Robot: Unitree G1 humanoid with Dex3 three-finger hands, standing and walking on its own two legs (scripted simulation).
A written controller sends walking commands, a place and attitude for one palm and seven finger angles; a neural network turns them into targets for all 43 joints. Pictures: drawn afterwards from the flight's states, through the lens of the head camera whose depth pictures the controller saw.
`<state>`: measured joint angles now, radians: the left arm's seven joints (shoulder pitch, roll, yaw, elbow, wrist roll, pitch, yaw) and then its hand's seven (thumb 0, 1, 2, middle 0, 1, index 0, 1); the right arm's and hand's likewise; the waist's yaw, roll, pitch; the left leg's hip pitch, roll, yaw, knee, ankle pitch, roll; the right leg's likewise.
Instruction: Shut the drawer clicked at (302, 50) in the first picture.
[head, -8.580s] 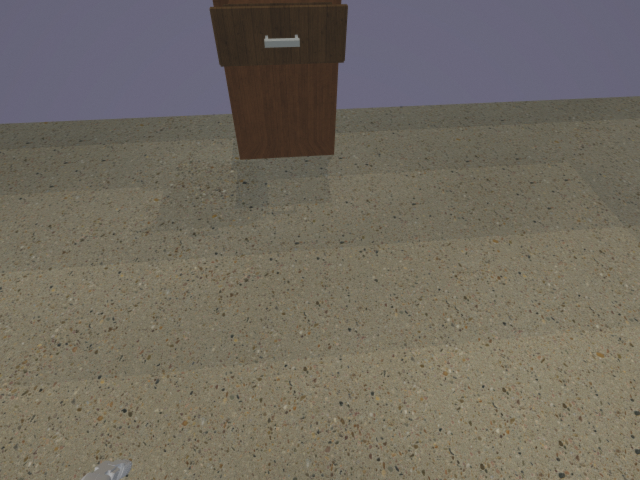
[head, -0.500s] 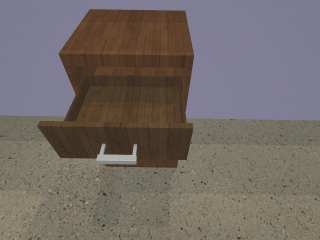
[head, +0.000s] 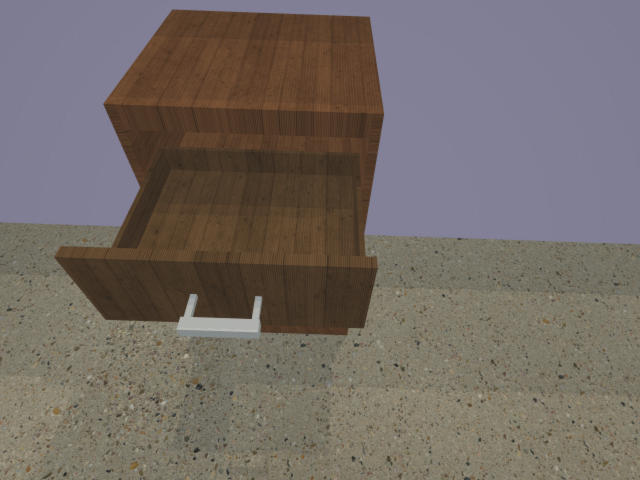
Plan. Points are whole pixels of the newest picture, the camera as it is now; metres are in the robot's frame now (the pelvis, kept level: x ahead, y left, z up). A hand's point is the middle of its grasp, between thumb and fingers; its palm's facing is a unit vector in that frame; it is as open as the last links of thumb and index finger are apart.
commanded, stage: look again from close up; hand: left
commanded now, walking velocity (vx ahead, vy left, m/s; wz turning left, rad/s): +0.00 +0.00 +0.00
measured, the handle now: (222, 314) +0.35 +0.17 -0.05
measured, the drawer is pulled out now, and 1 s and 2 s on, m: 0.30 0.30 0.30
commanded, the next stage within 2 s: shuffle to correct the standing spot in 0.26 s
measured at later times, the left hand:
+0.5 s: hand out of the picture +0.01 +0.15 -0.18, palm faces +0.00 -0.98 -0.18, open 7.4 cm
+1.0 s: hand out of the picture +0.04 +0.15 -0.17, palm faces +0.00 -0.97 -0.23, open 7.4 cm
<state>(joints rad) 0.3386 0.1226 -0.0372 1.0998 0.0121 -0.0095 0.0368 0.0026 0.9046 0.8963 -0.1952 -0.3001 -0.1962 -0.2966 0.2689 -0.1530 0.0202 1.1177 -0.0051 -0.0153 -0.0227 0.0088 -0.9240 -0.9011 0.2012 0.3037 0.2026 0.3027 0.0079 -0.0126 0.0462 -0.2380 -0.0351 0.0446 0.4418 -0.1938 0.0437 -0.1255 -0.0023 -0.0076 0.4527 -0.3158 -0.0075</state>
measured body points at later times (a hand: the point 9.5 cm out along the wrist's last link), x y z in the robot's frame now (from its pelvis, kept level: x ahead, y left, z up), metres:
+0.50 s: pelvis +0.02 -0.02 +0.00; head +0.04 -0.02 +0.45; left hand +0.01 +0.20 -0.16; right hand +0.01 -0.24 -0.16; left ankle +0.03 +0.09 -0.74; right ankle -0.05 -0.11 -0.74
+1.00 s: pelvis +0.03 -0.03 +0.00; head +0.06 -0.04 +0.45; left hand +0.04 +0.20 -0.15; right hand +0.06 -0.26 -0.16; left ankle +0.03 +0.09 -0.74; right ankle -0.05 -0.11 -0.74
